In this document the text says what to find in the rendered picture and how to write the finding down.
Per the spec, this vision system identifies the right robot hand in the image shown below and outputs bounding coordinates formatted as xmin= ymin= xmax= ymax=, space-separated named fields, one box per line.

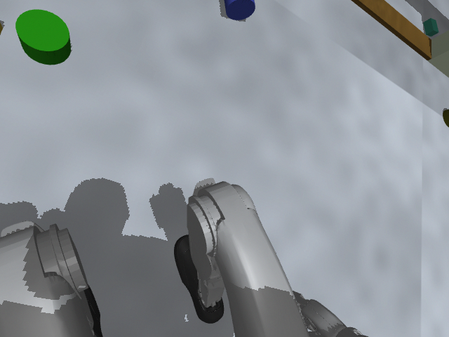
xmin=293 ymin=291 xmax=346 ymax=337

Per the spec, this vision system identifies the left robot foot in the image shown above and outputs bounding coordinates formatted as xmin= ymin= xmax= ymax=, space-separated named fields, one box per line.
xmin=84 ymin=285 xmax=103 ymax=337

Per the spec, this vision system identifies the right robot foot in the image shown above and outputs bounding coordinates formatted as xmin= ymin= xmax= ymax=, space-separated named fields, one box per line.
xmin=174 ymin=235 xmax=224 ymax=324

